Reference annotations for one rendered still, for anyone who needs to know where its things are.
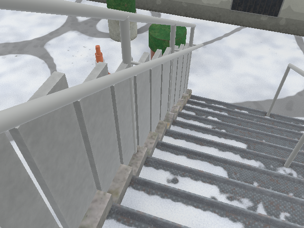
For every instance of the stairs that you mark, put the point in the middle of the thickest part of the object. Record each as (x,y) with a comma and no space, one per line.
(220,165)

